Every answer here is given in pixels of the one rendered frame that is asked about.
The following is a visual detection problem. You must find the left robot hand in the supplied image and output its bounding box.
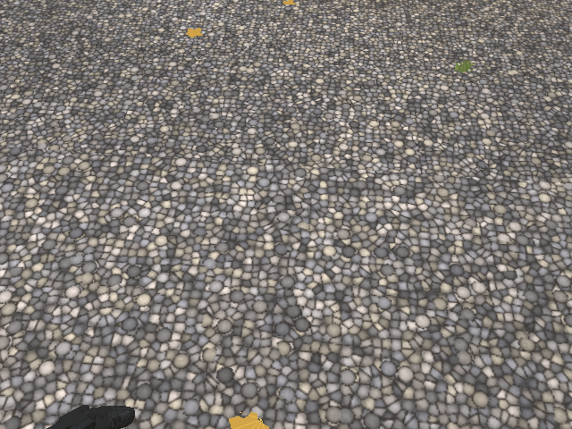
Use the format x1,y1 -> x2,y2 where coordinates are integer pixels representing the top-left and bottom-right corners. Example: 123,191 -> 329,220
47,405 -> 135,429

